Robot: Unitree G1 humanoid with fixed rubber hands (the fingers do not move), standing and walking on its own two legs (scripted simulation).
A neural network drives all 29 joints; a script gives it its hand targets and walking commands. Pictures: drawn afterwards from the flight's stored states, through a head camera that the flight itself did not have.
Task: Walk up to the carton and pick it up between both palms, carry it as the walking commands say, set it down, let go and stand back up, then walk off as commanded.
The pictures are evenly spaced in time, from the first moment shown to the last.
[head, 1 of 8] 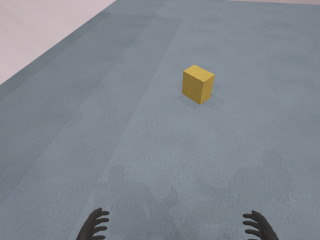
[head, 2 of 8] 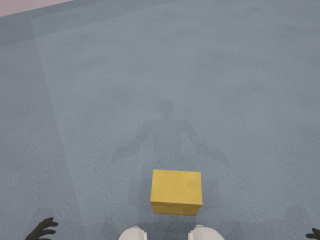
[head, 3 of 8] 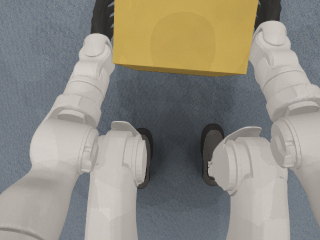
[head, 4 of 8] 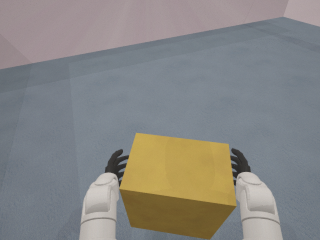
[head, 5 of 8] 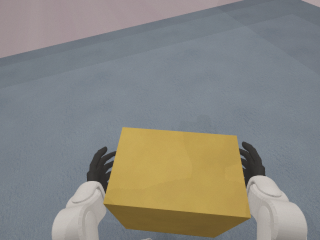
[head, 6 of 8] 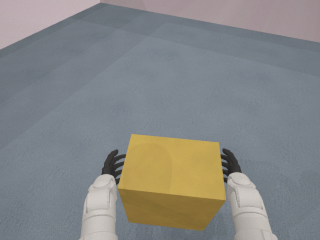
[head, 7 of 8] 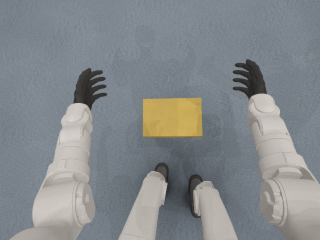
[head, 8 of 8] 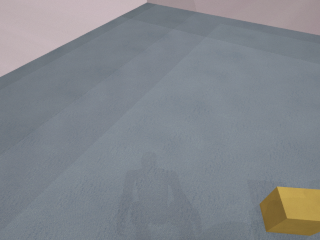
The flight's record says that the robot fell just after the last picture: no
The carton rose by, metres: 0.69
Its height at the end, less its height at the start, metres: +0.00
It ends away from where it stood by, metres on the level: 0.93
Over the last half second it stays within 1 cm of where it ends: yes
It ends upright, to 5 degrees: yes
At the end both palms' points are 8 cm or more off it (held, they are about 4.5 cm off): yes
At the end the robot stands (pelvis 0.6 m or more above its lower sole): yes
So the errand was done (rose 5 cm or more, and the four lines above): yes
